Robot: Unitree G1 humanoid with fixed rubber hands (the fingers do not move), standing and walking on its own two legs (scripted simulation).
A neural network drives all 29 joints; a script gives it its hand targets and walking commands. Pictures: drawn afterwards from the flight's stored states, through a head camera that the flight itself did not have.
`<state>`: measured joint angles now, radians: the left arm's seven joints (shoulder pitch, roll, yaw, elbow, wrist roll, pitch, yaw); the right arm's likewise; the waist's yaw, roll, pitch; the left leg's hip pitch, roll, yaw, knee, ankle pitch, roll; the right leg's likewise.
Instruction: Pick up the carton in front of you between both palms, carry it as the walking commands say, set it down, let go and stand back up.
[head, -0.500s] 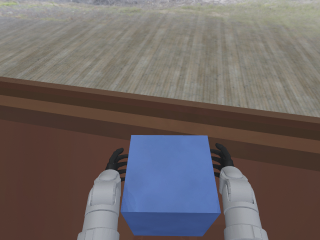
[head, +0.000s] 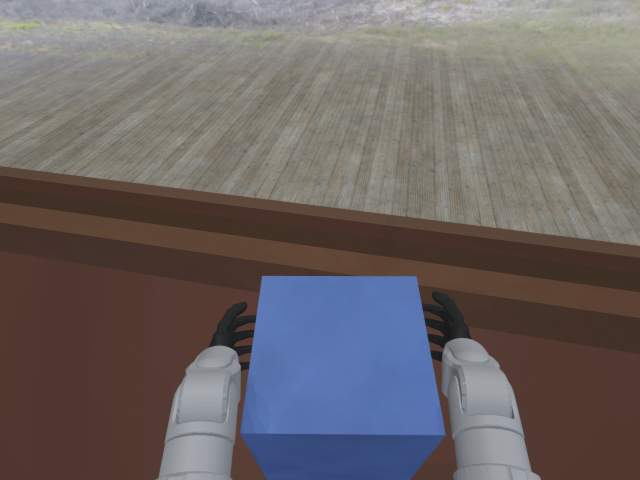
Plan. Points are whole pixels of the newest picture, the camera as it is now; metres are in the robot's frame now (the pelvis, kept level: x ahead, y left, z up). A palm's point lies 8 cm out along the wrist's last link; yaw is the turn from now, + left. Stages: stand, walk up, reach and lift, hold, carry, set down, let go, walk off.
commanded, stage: hold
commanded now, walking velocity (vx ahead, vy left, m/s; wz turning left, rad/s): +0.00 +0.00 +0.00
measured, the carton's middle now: (338, 384) +0.29 +0.00 -0.04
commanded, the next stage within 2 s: carry in 0.26 s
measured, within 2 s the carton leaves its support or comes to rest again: neither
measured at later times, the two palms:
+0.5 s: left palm (248, 332) +0.30 +0.11 +0.07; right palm (485, 335) +0.30 -0.18 +0.07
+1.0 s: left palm (264, 216) +0.52 +0.12 +0.09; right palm (448, 223) +0.50 -0.18 +0.09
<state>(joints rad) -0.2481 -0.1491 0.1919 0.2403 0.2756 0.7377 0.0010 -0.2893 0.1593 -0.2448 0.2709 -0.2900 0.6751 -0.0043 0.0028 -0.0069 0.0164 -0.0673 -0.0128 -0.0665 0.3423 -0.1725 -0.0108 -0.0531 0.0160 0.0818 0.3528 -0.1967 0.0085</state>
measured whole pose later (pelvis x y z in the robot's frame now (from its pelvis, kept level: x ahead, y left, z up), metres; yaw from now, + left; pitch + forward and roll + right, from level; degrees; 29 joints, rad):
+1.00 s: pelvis +0.24 -0.01 +0.00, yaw -3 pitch +5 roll +0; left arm -0.15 -0.13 0.12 -0.33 0.10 1.27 0.08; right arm -0.19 0.14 -0.12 -0.30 -0.11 1.21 -0.10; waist -0.03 0.02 -0.15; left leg -0.14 0.05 0.23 0.31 -0.26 0.01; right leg -0.58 -0.10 -0.12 0.75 -0.25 0.01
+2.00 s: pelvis +0.87 -0.04 -0.02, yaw -3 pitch +6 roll +0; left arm -0.63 -0.04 0.22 -0.03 0.07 1.21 0.12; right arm -0.68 0.03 -0.24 0.03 -0.05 1.13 -0.14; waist -0.02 0.01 0.02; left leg -0.25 -0.03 0.15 0.60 -0.44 0.09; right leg -0.64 -0.01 -0.07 0.82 -0.13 -0.07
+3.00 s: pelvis +1.58 -0.10 -0.31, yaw -3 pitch +5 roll -1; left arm -0.54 -0.02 0.15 0.09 0.03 1.13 0.15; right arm -0.57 0.04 -0.23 0.11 -0.08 1.08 -0.12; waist 0.11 0.00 0.01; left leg -0.73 0.01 -0.05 1.16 -0.39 0.02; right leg -0.41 0.12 -0.05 0.82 -0.50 -0.13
